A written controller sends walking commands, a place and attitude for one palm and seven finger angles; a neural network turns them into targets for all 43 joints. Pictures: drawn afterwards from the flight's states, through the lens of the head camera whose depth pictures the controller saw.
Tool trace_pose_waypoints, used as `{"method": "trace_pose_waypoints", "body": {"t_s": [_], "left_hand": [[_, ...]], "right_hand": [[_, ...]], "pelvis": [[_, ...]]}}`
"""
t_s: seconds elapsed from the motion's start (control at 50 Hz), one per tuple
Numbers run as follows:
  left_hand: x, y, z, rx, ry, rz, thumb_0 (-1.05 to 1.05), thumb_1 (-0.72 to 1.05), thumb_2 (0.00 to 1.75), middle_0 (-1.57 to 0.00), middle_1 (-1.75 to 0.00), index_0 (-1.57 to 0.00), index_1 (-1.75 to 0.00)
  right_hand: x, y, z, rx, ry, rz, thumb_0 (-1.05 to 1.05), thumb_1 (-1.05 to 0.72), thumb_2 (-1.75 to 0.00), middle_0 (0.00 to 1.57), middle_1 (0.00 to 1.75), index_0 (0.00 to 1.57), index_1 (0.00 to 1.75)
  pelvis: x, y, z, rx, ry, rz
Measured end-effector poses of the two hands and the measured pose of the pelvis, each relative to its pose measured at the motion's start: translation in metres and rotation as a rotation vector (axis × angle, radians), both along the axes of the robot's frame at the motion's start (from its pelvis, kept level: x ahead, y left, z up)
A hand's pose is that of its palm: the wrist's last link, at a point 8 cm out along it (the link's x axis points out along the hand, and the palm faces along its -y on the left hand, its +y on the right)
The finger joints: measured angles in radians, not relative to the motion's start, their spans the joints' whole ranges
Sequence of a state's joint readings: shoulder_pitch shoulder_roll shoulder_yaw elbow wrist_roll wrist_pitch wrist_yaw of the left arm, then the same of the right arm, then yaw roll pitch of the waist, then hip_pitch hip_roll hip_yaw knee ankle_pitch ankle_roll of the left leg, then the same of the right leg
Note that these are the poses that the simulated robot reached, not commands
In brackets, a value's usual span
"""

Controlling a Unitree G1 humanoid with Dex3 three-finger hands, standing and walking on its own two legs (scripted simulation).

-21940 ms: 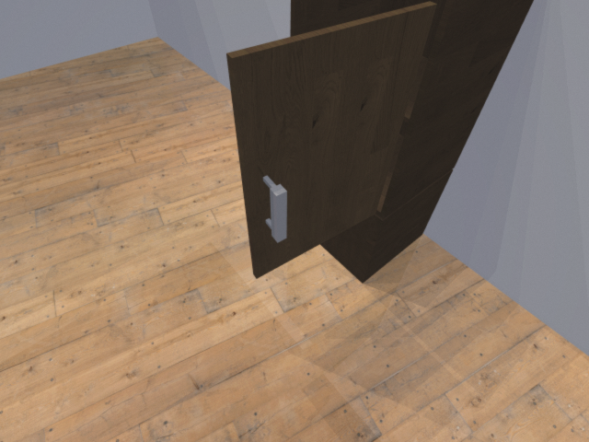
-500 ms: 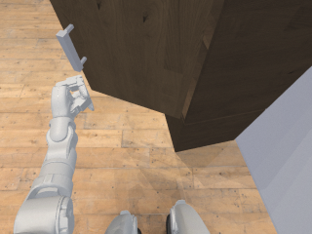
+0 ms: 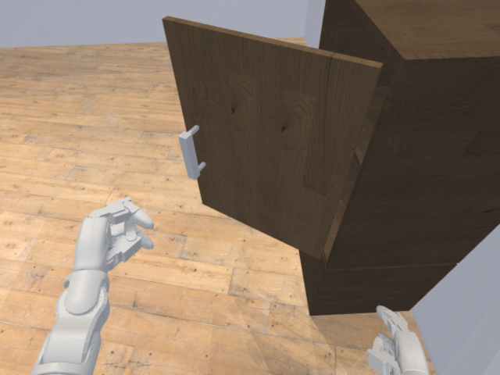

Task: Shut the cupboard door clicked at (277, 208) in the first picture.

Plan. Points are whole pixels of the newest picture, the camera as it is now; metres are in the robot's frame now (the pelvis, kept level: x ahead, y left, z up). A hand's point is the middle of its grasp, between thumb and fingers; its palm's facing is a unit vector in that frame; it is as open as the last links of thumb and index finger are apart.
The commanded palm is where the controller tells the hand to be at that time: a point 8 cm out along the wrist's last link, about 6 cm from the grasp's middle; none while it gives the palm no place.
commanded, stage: draw the hand back to the body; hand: left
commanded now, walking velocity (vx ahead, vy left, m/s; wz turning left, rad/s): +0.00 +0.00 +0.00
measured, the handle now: (194, 152) +0.65 +0.20 -0.06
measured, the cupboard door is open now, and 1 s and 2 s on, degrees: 57 57 57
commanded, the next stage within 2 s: step back with the hand held close in 0.84 s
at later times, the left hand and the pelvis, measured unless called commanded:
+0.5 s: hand (24, 265) +0.20 +0.27 +0.18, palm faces +0.47 -0.77 -0.44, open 6.4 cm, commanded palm +0.15 +0.30 +0.19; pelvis +0.01 +0.00 +0.01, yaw +0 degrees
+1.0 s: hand (28, 271) +0.19 +0.26 +0.17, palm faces +0.46 -0.78 -0.42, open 7.4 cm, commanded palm +0.14 +0.29 +0.19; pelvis +0.00 -0.01 +0.01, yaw +0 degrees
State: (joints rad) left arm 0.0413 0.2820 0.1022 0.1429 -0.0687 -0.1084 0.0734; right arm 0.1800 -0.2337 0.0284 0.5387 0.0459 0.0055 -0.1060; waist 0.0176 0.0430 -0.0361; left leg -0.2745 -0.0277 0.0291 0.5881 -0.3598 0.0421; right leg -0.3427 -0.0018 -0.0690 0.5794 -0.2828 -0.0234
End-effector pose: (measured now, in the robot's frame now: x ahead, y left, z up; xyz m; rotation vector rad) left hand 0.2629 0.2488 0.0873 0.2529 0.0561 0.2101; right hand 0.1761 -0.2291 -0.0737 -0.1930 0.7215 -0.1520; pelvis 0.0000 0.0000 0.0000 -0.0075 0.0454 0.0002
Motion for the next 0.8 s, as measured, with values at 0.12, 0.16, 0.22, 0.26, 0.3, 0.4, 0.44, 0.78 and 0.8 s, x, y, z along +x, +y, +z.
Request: {"method": "trace_pose_waypoints", "body": {"t_s": [0.12, 0.16, 0.22, 0.26, 0.3, 0.4, 0.44, 0.78, 0.8], "left_hand": [[-0.025, 0.017, 0.029, 0.045, -0.035, 0.087, 0.01, 0.89, 0.9, -0.9, -1.06, -0.9, -1.07], [-0.033, 0.021, 0.039, 0.062, -0.049, 0.105, 0.01, 0.89, 0.9, -0.84, -1.0, -0.85, -1.01], [-0.047, 0.028, 0.05, 0.092, -0.062, 0.131, 0.01, 0.89, 0.9, -0.76, -0.91, -0.77, -0.92], [-0.056, 0.032, 0.056, 0.115, -0.068, 0.151, 0.01, 0.89, 0.9, -0.71, -0.86, -0.71, -0.86], [-0.065, 0.037, 0.063, 0.138, -0.075, 0.171, 0.01, 0.89, 0.9, -0.65, -0.8, -0.66, -0.8], [-0.088, 0.045, 0.085, 0.205, -0.117, 0.211, 0.01, 0.89, 0.9, -0.52, -0.65, -0.52, -0.65], [-0.097, 0.047, 0.094, 0.235, -0.139, 0.222, 0.01, 0.89, 0.9, -0.46, -0.59, -0.47, -0.59], [-0.118, 0.043, 0.095, 0.235, -0.173, 0.235, 0.01, 0.89, 0.9, -0.22, -0.31, -0.22, -0.32], [-0.118, 0.042, 0.096, 0.237, -0.178, 0.228, 0.01, 0.89, 0.9, -0.21, -0.31, -0.22, -0.32]], "right_hand": [[0.022, 0.021, 0.011, 0.031, -0.046, 0.079, 0.01, -0.9, -0.9, 0.2, 0.3, 0.2, 0.3], [0.024, 0.026, 0.011, 0.042, -0.05, 0.096, 0.01, -0.9, -0.9, 0.21, 0.3, 0.2, 0.3], [0.024, 0.029, 0.009, 0.053, -0.043, 0.112, 0.01, -0.9, -0.9, 0.21, 0.3, 0.2, 0.3], [0.022, 0.029, 0.007, 0.057, -0.032, 0.116, 0.01, -0.9, -0.9, 0.21, 0.3, 0.2, 0.3], [0.019, 0.028, 0.004, 0.057, -0.02, 0.116, 0.02, -0.9, -0.9, 0.21, 0.3, 0.2, 0.3], [0.01, 0.021, -0.001, 0.051, -0.004, 0.107, 0.02, -0.9, -0.9, 0.21, 0.3, 0.2, 0.3], [0.008, 0.018, -0.002, 0.048, -0.004, 0.101, 0.02, -0.9, -0.9, 0.21, 0.3, 0.2, 0.3], [-0.01, 0.003, 0.002, 0.02, -0.036, 0.066, 0.02, -0.9, -0.9, 0.21, 0.3, 0.2, 0.3], [-0.011, 0.002, 0.003, 0.019, -0.04, 0.064, 0.02, -0.9, -0.9, 0.21, 0.3, 0.2, 0.3]], "pelvis": [[0.008, 0.0, 0.009, 0.0, -0.053, 0.009], [0.01, 0.0, 0.011, 0.0, -0.064, 0.01], [0.012, 0.0, 0.012, -0.001, -0.077, 0.01], [0.013, 0.0, 0.013, -0.001, -0.082, 0.011], [0.014, -0.001, 0.013, -0.002, -0.087, 0.011], [0.014, -0.001, 0.014, -0.002, -0.098, 0.011], [0.013, -0.001, 0.014, -0.002, -0.101, 0.01], [-0.002, -0.006, 0.013, 0.003, -0.122, 0.001], [-0.002, -0.006, 0.013, 0.003, -0.124, 0.0]]}}
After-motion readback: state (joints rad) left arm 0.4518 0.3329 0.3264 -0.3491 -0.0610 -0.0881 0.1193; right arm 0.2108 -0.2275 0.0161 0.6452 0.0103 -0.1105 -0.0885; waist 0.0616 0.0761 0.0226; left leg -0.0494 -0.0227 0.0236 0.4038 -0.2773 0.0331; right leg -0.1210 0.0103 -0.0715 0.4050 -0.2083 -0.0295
